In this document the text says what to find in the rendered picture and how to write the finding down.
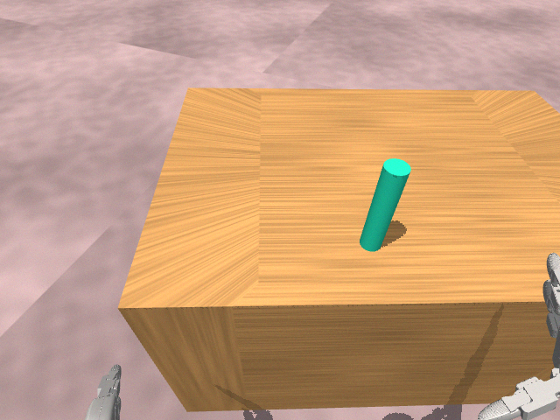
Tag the left robot hand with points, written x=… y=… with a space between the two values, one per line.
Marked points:
x=107 y=405

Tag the can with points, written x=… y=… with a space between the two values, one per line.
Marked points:
x=394 y=175

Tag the right robot hand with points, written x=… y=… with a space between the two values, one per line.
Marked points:
x=534 y=397

